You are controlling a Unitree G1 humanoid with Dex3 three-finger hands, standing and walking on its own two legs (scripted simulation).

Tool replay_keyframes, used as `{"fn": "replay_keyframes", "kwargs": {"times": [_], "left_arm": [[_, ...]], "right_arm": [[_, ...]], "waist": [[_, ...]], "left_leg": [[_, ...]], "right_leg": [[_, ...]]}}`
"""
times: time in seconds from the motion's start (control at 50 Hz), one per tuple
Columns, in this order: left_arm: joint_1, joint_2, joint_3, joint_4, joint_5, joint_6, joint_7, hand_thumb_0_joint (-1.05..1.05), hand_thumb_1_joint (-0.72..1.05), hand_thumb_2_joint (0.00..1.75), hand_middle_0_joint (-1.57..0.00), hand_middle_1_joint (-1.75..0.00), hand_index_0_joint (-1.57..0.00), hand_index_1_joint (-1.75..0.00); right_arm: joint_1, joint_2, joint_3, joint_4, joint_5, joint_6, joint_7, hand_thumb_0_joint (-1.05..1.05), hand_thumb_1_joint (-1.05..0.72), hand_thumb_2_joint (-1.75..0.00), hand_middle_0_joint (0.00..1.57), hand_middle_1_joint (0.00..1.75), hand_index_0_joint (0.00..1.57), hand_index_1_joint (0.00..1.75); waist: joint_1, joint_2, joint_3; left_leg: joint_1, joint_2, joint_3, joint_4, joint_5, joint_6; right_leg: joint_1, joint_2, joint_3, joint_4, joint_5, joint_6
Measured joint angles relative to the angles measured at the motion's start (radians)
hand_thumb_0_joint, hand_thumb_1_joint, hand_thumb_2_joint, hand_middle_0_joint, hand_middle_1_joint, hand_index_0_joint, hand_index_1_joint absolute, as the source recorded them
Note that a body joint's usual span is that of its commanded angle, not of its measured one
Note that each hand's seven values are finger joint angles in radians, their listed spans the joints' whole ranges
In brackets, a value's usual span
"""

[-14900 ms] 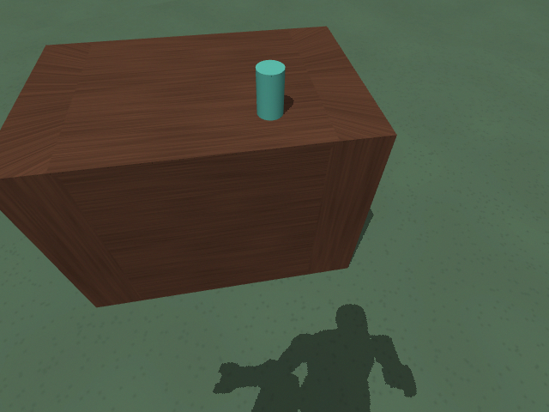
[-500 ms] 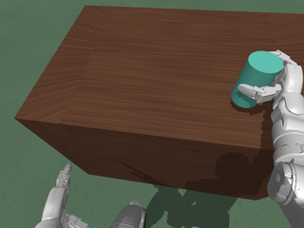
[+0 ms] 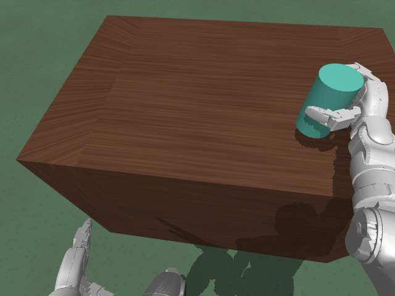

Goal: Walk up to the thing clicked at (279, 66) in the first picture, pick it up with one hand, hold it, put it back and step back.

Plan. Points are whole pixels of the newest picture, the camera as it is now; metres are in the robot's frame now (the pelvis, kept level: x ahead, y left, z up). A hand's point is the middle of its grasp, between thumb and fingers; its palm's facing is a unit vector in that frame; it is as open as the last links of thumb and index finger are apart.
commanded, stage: lift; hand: right
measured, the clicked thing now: (325, 103) +0.49 -0.18 +0.10
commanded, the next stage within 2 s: hold in 1.38 s
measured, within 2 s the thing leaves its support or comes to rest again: neither
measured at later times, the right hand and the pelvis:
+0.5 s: hand (359, 92) +0.43 -0.19 +0.19, palm faces +0.13 +0.99 -0.03, open 10.7 cm; pelvis +0.00 +0.00 +0.02, yaw +0 degrees
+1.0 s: hand (378, 103) +0.36 -0.17 +0.23, palm faces +0.11 +0.99 -0.04, open 10.7 cm; pelvis -0.01 +0.01 +0.02, yaw -1 degrees
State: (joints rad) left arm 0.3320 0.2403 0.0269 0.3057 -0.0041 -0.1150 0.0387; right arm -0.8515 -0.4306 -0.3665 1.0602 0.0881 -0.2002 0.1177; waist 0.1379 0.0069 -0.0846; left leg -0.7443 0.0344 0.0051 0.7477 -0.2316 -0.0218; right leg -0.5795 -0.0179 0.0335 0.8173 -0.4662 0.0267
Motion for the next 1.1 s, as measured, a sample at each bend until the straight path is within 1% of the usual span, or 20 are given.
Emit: {"fn": "replay_keyframes", "kwargs": {"times": [0.04,0.06,0.1,0.16,0.2,0.22,0.28,0.34,0.38,0.4,0.44,0.5,0.56,0.62,0.72,0.78,0.84,0.94,0.98,1.1], "left_arm": [[0.001,0.001,0.0,-0.014,0.002,0.014,-0.003,-0.01,-0.54,0.07,-0.05,-0.04,-0.04,-0.05],[0.005,0.003,0.008,-0.015,0.003,0.007,-0.002,-0.01,-0.54,0.07,-0.05,-0.05,-0.04,-0.05],[0.012,0.007,0.02,0.012,-0.004,-0.003,0.0,-0.01,-0.54,0.07,-0.05,-0.05,-0.04,-0.05],[0.005,0.015,0.018,0.006,-0.006,0.021,0.006,-0.01,-0.54,0.07,-0.05,-0.05,-0.05,-0.05],[0.008,0.016,0.022,0.015,-0.007,0.004,0.01,-0.01,-0.54,0.07,-0.05,-0.05,-0.04,-0.05],[0.01,0.014,0.019,0.025,-0.01,0.003,0.012,-0.01,-0.54,0.07,-0.05,-0.05,-0.04,-0.05],[0.01,0.003,0.002,0.012,-0.009,0.018,0.011,-0.01,-0.54,0.07,-0.05,-0.04,-0.04,-0.05],[0.02,-0.006,0.014,0.04,-0.011,0.005,0.011,-0.01,-0.53,0.06,-0.05,-0.04,-0.04,-0.05],[0.026,-0.005,0.016,0.041,-0.014,0.017,0.014,-0.01,-0.53,0.06,-0.05,-0.04,-0.04,-0.05],[0.028,-0.005,0.02,0.046,-0.015,0.016,0.017,-0.01,-0.53,0.06,-0.05,-0.04,-0.04,-0.05],[0.025,-0.003,0.031,0.08,-0.018,0.014,0.021,-0.01,-0.53,0.06,-0.05,-0.04,-0.04,-0.05],[0.019,0.002,0.035,0.091,-0.024,0.03,0.031,-0.01,-0.53,0.06,-0.05,-0.04,-0.04,-0.05],[0.007,0.004,0.034,0.112,-0.028,0.029,0.035,-0.01,-0.53,0.06,-0.04,-0.04,-0.04,-0.05],[-0.004,0.003,0.036,0.115,-0.028,0.023,0.034,-0.01,-0.53,0.06,-0.04,-0.04,-0.04,-0.04],[-0.009,0.002,0.036,0.133,-0.03,0.009,0.032,-0.01,-0.53,0.06,-0.04,-0.04,-0.04,-0.04],[-0.008,-0.002,0.038,0.14,-0.028,0.003,0.031,-0.01,-0.52,0.05,-0.04,-0.04,-0.04,-0.04],[-0.005,0.003,0.047,0.143,-0.029,-0.003,0.036,-0.01,-0.52,0.05,-0.04,-0.04,-0.04,-0.04],[-0.016,0.009,0.043,0.175,-0.031,-0.01,0.042,-0.01,-0.52,0.05,-0.04,-0.04,-0.04,-0.04],[-0.025,0.006,0.039,0.189,-0.03,-0.009,0.038,-0.01,-0.52,0.05,-0.04,-0.04,-0.03,-0.04],[-0.055,0.009,0.052,0.234,-0.034,-0.016,0.028,-0.01,-0.52,0.05,-0.04,-0.04,-0.03,-0.04]], "right_arm": [[0.03,0.004,-0.016,-0.05,-0.011,0.018,-0.001,-0.02,0.54,-0.96,0.74,1.11,0.77,1.13],[0.038,0.005,-0.014,-0.06,-0.01,0.018,-0.002,-0.02,0.55,-0.96,0.74,1.11,0.77,1.13],[0.031,0.013,0.008,-0.032,0.011,0.013,0.0,-0.02,0.55,-0.97,0.74,1.11,0.77,1.14],[0.066,0.03,-0.001,-0.098,0.002,0.037,-0.007,-0.02,0.56,-0.98,0.74,1.12,0.77,1.14],[0.063,0.04,0.022,-0.093,0.017,0.03,-0.013,-0.02,0.56,-0.98,0.74,1.12,0.77,1.14],[0.061,0.049,0.033,-0.087,0.025,0.03,-0.013,-0.02,0.56,-0.98,0.74,1.12,0.77,1.14],[0.11,0.068,0.028,-0.17,0.013,0.058,-0.017,-0.02,0.57,-0.98,0.74,1.12,0.77,1.14],[0.142,0.084,0.054,-0.211,0.032,0.076,-0.027,-0.02,0.57,-0.99,0.74,1.12,0.77,1.14],[0.186,0.097,0.055,-0.299,0.031,0.106,-0.035,-0.02,0.57,-0.99,0.75,1.12,0.77,1.14],[0.199,0.099,0.058,-0.33,0.037,0.112,-0.037,-0.02,0.57,-0.99,0.75,1.12,0.77,1.14],[0.208,0.103,0.071,-0.35,0.057,0.124,-0.042,-0.02,0.57,-0.99,0.75,1.12,0.77,1.14],[0.24,0.114,0.084,-0.441,0.061,0.175,-0.046,-0.02,0.57,-0.99,0.75,1.12,0.77,1.14],[0.249,0.119,0.102,-0.468,0.074,0.211,-0.034,-0.02,0.58,-1.0,0.75,1.12,0.78,1.14],[0.284,0.126,0.109,-0.532,0.078,0.27,-0.029,-0.02,0.58,-1.0,0.75,1.11,0.78,1.14],[0.343,0.14,0.12,-0.642,0.096,0.336,-0.027,-0.02,0.58,-1.0,0.75,1.11,0.78,1.14],[0.376,0.143,0.125,-0.716,0.103,0.37,-0.036,-0.02,0.58,-1.0,0.75,1.11,0.78,1.13],[0.401,0.146,0.127,-0.789,0.109,0.404,-0.053,-0.02,0.58,-1.0,0.75,1.11,0.78,1.13],[0.41,0.149,0.131,-0.87,0.116,0.456,-0.072,-0.02,0.58,-1.0,0.75,1.11,0.78,1.13],[0.41,0.148,0.131,-0.889,0.116,0.482,-0.073,-0.02,0.58,-1.0,0.75,1.11,0.78,1.13],[0.421,0.142,0.115,-0.931,0.126,0.559,-0.067,-0.02,0.59,-1.01,0.75,1.12,0.78,1.14]], "waist": [[0.003,-0.005,-0.003],[0.0,-0.008,-0.004],[-0.01,-0.013,-0.002],[-0.016,-0.014,-0.006],[-0.027,-0.014,-0.003],[-0.033,-0.013,-0.002],[-0.038,-0.013,-0.011],[-0.054,-0.023,-0.008],[-0.063,-0.032,-0.01],[-0.069,-0.035,-0.01],[-0.081,-0.041,-0.005],[-0.096,-0.045,-0.005],[-0.108,-0.045,-0.004],[-0.115,-0.046,-0.005],[-0.123,-0.047,0.013],[-0.124,-0.046,0.027],[-0.125,-0.048,0.038],[-0.131,-0.05,0.044],[-0.131,-0.054,0.039],[-0.13,-0.071,0.031]], "left_leg": [[0.004,-0.001,-0.004,-0.006,0.004,-0.001],[0.01,-0.001,-0.006,-0.009,0.004,-0.001],[0.024,0.002,-0.004,-0.014,0.004,-0.002],[0.036,0.001,-0.01,-0.023,0.009,-0.004],[0.054,0.001,-0.008,-0.03,0.009,-0.003],[0.063,0.002,-0.005,-0.035,0.01,-0.002],[0.084,0.0,-0.006,-0.048,0.013,-0.002],[0.121,0.002,-0.002,-0.063,0.014,-0.002],[0.14,0.002,-0.003,-0.071,0.015,-0.002],[0.15,0.002,-0.004,-0.074,0.014,-0.002],[0.173,0.004,-0.003,-0.08,0.014,-0.003],[0.198,0.007,-0.003,-0.09,0.017,-0.004],[0.227,0.011,0.0,-0.1,0.02,-0.003],[0.251,0.011,0.001,-0.112,0.025,-0.003],[0.283,0.014,0.004,-0.127,0.034,-0.001],[0.295,0.015,0.005,-0.133,0.04,0.0],[0.305,0.016,0.005,-0.139,0.045,0.0],[0.325,0.013,0.007,-0.151,0.053,0.003],[0.332,0.012,0.009,-0.156,0.055,0.004],[0.349,0.015,0.013,-0.169,0.059,0.003]], "right_leg": [[0.007,0.0,-0.005,-0.008,0.003,0.0],[0.013,0.0,-0.006,-0.011,0.004,-0.001],[0.026,0.003,-0.004,-0.018,0.006,-0.002],[0.041,0.002,-0.01,-0.03,0.01,-0.003],[0.059,0.002,-0.009,-0.037,0.012,-0.003],[0.067,0.003,-0.006,-0.043,0.014,-0.003],[0.091,0.001,-0.008,-0.061,0.02,-0.002],[0.127,0.001,-0.004,-0.079,0.024,-0.002],[0.148,0.001,-0.006,-0.091,0.027,-0.002],[0.159,0.001,-0.007,-0.096,0.028,-0.003],[0.183,0.004,-0.006,-0.107,0.031,-0.003],[0.211,0.006,-0.006,-0.123,0.038,-0.004],[0.241,0.009,-0.003,-0.141,0.047,-0.003],[0.266,0.01,-0.003,-0.157,0.055,-0.002],[0.298,0.011,0.0,-0.177,0.069,-0.002],[0.31,0.013,0.002,-0.186,0.077,-0.001],[0.32,0.013,0.002,-0.191,0.082,0.0],[0.337,0.01,0.003,-0.199,0.088,0.003],[0.343,0.009,0.005,-0.203,0.09,0.004],[0.359,0.011,0.008,-0.217,0.098,0.002]]}}
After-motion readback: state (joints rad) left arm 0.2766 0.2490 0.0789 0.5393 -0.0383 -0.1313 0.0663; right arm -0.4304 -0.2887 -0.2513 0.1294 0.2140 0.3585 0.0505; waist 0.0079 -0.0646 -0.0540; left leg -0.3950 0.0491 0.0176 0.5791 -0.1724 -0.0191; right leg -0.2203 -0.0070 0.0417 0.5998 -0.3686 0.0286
